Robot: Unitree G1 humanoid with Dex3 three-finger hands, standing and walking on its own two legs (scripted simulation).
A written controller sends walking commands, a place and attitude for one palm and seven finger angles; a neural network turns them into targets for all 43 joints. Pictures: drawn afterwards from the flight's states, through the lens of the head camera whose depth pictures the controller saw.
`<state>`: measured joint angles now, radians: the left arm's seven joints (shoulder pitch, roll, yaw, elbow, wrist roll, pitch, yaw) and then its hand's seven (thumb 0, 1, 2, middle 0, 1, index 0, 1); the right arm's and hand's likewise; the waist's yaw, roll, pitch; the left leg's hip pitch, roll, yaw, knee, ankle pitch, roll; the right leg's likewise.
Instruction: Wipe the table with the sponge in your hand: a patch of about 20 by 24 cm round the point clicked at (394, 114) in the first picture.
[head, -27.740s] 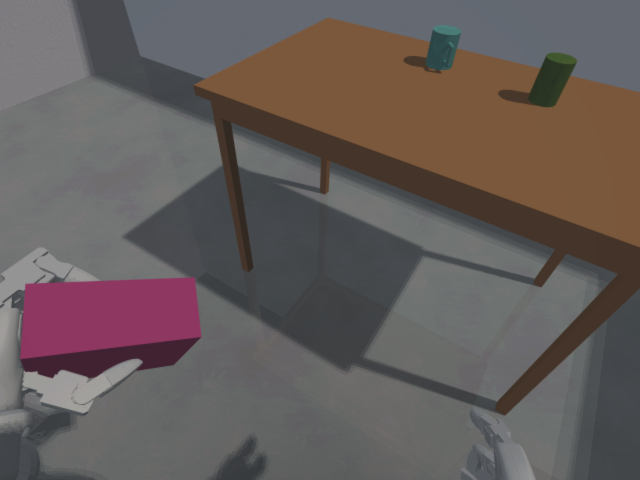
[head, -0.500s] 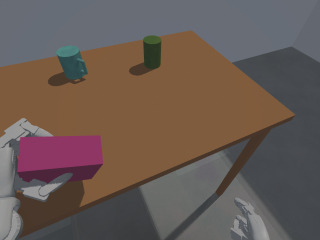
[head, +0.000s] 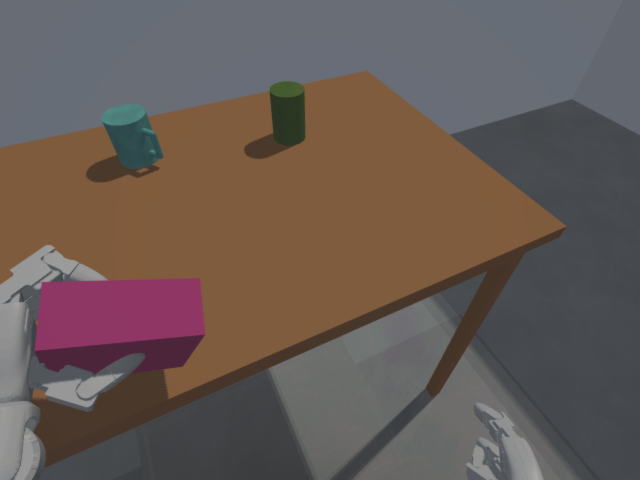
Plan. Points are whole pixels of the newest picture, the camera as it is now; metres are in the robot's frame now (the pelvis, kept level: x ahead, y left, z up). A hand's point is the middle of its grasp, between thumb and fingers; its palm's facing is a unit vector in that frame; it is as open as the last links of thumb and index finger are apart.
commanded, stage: come to a stop and stand still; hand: left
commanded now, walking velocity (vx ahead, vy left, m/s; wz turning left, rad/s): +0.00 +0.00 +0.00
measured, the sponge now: (148, 329) +0.23 +0.20 +0.12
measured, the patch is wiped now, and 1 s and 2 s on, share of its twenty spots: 0.00 0.00 0.00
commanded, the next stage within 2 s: look again from close up in 1.08 s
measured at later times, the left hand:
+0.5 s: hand (100, 318) +0.23 +0.24 +0.15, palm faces +0.26 -0.90 -0.36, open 9.8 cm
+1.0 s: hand (35, 300) +0.25 +0.31 +0.14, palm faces +0.35 -0.84 -0.41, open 9.8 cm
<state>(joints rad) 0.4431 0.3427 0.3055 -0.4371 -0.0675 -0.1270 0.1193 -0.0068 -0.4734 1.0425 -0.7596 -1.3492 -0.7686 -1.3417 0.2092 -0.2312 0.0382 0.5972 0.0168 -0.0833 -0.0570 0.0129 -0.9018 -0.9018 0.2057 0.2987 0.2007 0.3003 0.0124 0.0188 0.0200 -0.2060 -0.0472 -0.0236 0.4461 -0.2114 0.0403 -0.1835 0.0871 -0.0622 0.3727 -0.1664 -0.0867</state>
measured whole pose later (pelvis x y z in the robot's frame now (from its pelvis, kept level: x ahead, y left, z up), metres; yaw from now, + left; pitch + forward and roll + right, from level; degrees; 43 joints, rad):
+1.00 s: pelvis +0.03 +0.06 +0.00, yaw +0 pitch +0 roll -2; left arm 0.44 0.40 0.38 -0.46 -0.04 -0.18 0.07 -0.01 -0.47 1.04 -0.76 -1.35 -0.77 -1.34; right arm 0.18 -0.17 0.04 0.54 0.01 -0.08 -0.01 0.01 -0.90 -0.90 0.21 0.30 0.20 0.30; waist 0.02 -0.03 0.05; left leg -0.20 -0.11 0.00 0.47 -0.27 0.10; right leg -0.20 0.03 -0.04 0.44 -0.24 -0.01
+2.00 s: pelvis +0.01 +0.02 -0.01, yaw +2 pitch +2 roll -1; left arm 0.13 0.60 0.49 -0.33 -0.03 -0.28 0.11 -0.01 -0.47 1.05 -0.76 -1.35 -0.77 -1.35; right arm 0.25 -0.22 0.10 0.56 0.01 -0.12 -0.02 0.01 -0.90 -0.90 0.21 0.30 0.20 0.30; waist 0.03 -0.06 0.01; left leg -0.32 -0.08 -0.04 0.54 -0.26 0.07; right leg -0.30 0.06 -0.08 0.49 -0.24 -0.06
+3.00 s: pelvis -0.03 +0.01 -0.01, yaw +3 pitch -1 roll -1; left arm 0.41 0.43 0.34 -0.39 -0.13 -0.23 0.12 -0.01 -0.48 1.05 -0.76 -1.36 -0.76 -1.35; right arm 0.25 -0.23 0.03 0.63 0.04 -0.16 0.00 0.01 -0.90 -0.90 0.20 0.30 0.20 0.30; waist 0.00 -0.02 0.00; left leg -0.29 -0.08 -0.05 0.50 -0.19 0.05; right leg -0.27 0.05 -0.10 0.46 -0.18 -0.07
